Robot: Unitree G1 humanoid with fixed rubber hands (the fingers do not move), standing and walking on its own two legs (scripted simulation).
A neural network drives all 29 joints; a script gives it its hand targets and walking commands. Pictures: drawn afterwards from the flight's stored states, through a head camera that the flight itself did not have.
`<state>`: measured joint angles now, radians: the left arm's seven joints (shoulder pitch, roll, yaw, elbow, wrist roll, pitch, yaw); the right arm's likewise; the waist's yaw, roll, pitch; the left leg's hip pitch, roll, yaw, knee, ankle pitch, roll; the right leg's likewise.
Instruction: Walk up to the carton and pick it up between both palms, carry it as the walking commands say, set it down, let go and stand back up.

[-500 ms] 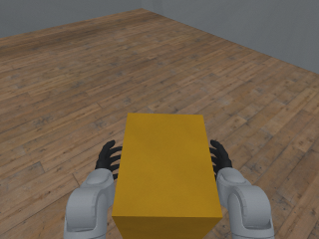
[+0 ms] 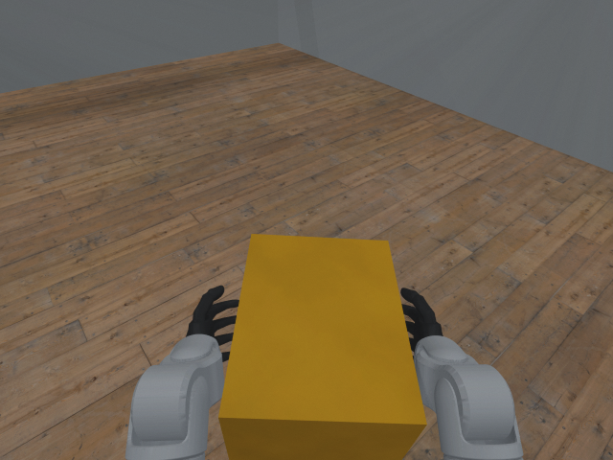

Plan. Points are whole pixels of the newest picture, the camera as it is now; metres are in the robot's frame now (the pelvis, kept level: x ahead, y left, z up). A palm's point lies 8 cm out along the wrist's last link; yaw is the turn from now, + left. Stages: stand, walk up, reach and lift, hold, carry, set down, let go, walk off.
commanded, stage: carry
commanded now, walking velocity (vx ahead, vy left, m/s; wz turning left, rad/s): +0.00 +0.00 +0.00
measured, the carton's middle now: (312, 376) +0.25 +0.00 +0.02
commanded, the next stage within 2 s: hold in 1.28 s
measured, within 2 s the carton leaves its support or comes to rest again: neither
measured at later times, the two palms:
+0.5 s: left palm (196, 339) +0.28 +0.15 +0.06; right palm (398, 339) +0.28 -0.11 +0.06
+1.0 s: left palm (198, 331) +0.30 +0.15 +0.05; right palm (393, 334) +0.29 -0.11 +0.04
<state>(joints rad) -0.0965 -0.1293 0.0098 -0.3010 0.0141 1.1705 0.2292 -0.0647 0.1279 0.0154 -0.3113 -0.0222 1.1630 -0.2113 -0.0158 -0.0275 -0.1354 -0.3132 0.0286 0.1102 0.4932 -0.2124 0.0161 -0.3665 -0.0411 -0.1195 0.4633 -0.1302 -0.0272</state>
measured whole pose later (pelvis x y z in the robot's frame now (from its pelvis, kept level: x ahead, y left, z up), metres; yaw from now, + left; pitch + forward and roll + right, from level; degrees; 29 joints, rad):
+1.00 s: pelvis +0.03 +0.02 +0.00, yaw +0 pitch +1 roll +0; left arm -0.16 -0.13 0.05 0.02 0.08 0.84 0.17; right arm -0.11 0.13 -0.02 0.00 -0.09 0.83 -0.16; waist 0.00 -0.02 -0.08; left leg -0.28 0.01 0.13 0.53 -0.28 0.05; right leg -0.35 -0.07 -0.10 0.52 -0.19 0.01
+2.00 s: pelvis -0.01 -0.02 -0.02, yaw +9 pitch -2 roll +0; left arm -0.53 -0.20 0.43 0.67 0.38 0.43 0.01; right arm -0.44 0.21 -0.42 0.57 -0.34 0.47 -0.03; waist -0.05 0.00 0.06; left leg -0.37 -0.05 -0.12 0.67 -0.27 0.00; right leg -0.38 0.05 0.06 0.64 -0.24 0.00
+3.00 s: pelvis -0.02 -0.01 -0.14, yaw +7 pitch +30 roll -1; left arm -0.69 -0.10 0.27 0.75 0.18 0.10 0.13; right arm -0.57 0.13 -0.36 0.61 -0.13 0.13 -0.12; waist -0.07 0.02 -0.07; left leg -1.38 -0.12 -0.11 1.33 -0.47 -0.01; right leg -1.38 0.10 0.09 1.29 -0.44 0.04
